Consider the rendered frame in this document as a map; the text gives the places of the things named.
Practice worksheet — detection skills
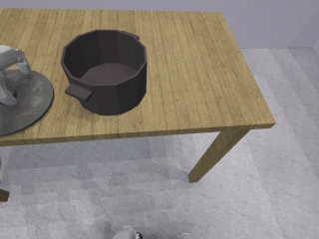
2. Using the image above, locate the knob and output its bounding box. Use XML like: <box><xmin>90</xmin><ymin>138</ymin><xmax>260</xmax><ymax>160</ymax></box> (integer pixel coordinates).
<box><xmin>0</xmin><ymin>86</ymin><xmax>18</xmax><ymax>105</ymax></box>

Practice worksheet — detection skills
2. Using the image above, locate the pot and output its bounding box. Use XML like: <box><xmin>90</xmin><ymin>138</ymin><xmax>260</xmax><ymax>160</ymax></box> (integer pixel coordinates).
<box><xmin>60</xmin><ymin>29</ymin><xmax>148</xmax><ymax>116</ymax></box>

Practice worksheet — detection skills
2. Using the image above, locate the robot left thigh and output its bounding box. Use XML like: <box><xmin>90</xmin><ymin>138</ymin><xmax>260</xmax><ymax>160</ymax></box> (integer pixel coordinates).
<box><xmin>112</xmin><ymin>229</ymin><xmax>141</xmax><ymax>239</ymax></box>

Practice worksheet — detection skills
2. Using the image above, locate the left robot shin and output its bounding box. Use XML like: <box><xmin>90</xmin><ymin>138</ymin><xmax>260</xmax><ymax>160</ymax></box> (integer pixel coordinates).
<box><xmin>122</xmin><ymin>226</ymin><xmax>136</xmax><ymax>232</ymax></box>

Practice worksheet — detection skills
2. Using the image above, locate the left robot hand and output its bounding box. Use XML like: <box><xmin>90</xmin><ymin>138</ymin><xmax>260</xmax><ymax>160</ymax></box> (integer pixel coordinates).
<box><xmin>0</xmin><ymin>45</ymin><xmax>32</xmax><ymax>106</ymax></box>

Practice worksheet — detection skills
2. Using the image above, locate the table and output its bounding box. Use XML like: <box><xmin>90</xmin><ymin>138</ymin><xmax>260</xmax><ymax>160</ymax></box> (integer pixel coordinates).
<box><xmin>0</xmin><ymin>8</ymin><xmax>276</xmax><ymax>203</ymax></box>

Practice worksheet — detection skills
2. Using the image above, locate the lid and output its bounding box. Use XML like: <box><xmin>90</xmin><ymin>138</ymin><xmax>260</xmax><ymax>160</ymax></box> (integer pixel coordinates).
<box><xmin>0</xmin><ymin>69</ymin><xmax>55</xmax><ymax>137</ymax></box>

